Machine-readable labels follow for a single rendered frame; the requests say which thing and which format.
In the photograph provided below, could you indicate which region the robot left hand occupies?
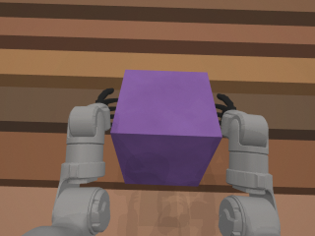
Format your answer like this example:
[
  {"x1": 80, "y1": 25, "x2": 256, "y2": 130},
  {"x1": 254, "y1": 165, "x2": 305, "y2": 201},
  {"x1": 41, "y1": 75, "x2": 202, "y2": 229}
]
[{"x1": 95, "y1": 88, "x2": 118, "y2": 127}]

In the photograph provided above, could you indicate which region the right robot upper arm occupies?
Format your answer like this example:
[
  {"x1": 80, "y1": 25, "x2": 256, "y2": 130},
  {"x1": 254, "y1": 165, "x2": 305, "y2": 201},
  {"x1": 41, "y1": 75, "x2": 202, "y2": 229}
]
[{"x1": 219, "y1": 195, "x2": 281, "y2": 236}]

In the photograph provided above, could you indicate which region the robot left forearm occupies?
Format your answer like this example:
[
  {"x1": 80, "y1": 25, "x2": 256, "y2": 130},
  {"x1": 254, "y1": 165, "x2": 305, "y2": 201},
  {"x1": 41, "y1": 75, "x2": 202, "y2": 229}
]
[{"x1": 51, "y1": 102, "x2": 111, "y2": 222}]

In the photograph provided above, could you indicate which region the left robot upper arm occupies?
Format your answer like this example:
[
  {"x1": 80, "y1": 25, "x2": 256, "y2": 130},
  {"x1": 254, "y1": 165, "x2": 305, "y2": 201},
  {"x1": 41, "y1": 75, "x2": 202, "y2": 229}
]
[{"x1": 22, "y1": 187, "x2": 110, "y2": 236}]

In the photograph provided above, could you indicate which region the carton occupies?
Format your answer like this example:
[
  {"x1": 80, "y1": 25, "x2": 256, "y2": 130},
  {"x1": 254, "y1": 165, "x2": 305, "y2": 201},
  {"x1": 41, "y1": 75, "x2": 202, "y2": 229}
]
[{"x1": 110, "y1": 69, "x2": 222, "y2": 187}]

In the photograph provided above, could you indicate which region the robot right forearm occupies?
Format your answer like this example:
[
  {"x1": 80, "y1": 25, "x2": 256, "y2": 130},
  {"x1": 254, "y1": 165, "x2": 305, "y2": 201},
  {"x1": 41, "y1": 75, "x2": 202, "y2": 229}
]
[{"x1": 220, "y1": 109, "x2": 281, "y2": 233}]

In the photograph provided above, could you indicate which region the robot right hand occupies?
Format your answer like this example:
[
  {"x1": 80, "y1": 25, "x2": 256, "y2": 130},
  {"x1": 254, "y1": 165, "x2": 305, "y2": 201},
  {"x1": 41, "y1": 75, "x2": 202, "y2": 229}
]
[{"x1": 215, "y1": 93, "x2": 236, "y2": 126}]

